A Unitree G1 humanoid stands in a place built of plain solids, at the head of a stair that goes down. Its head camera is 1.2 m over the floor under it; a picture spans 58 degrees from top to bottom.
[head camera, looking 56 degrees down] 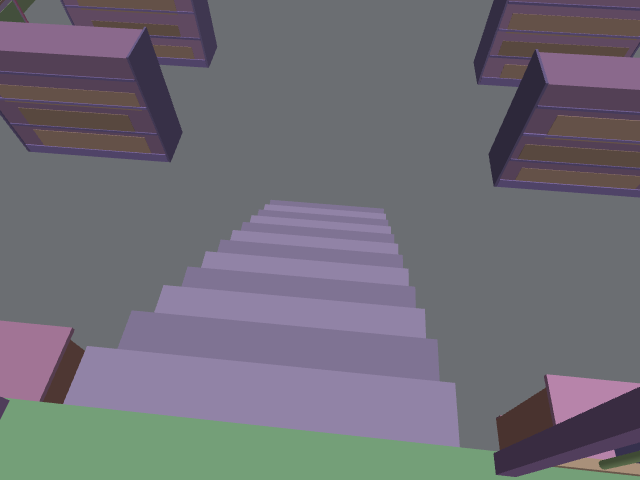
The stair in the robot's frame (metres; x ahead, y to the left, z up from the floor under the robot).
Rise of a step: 0.20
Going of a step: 0.22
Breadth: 1.22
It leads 6 degrees to the right of straight ahead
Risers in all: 13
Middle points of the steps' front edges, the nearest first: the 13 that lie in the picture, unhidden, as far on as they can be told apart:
0.23 0.20 0.00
0.46 0.17 -0.20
0.68 0.15 -0.40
0.90 0.13 -0.61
1.13 0.11 -0.81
1.35 0.08 -1.01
1.57 0.06 -1.21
1.79 0.04 -1.41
2.02 0.02 -1.62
2.24 -0.01 -1.82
2.46 -0.03 -2.02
2.69 -0.05 -2.22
2.91 -0.07 -2.42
